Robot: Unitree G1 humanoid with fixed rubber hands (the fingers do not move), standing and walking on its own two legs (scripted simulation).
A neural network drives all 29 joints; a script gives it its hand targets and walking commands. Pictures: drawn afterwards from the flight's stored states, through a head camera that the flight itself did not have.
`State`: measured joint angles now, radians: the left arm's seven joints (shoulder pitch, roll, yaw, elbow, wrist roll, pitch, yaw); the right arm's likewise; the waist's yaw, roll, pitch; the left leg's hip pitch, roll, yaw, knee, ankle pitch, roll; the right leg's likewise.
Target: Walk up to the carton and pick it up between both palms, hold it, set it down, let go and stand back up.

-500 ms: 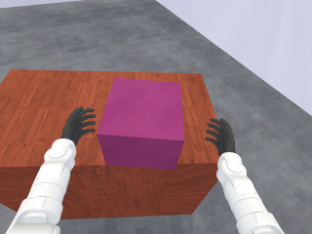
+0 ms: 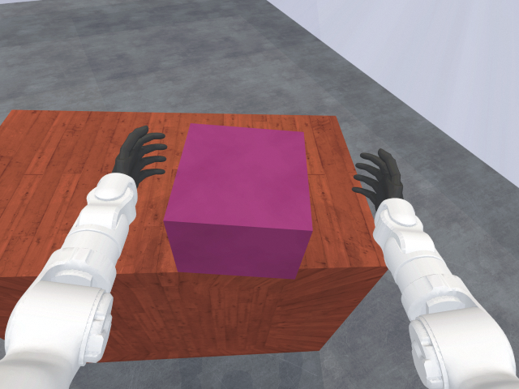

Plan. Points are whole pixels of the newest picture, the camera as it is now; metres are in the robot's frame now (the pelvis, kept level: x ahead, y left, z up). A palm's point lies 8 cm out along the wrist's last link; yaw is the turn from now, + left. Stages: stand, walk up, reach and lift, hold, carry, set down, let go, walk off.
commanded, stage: reach and lift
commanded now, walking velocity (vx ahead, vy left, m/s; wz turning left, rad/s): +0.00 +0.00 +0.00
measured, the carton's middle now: (242, 200) +0.48 +0.01 -0.01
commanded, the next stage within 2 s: none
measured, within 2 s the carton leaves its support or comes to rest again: neither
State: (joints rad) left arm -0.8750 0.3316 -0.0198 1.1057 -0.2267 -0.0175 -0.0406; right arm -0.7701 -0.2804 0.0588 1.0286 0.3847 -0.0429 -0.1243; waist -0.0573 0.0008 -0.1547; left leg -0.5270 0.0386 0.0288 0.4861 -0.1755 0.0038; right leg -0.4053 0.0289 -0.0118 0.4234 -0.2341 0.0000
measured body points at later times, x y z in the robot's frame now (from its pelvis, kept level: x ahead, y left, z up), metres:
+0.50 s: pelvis -0.01 -0.01 -0.01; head +0.07 +0.02 +0.43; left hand +0.50 +0.19 +0.12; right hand +0.46 -0.23 +0.12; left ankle +0.03 +0.11 -0.74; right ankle -0.03 -0.12 -0.74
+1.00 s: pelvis -0.01 +0.00 -0.03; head +0.11 +0.03 +0.40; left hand +0.49 +0.18 +0.02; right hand +0.45 -0.21 +0.03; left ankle +0.03 +0.11 -0.74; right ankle -0.03 -0.12 -0.74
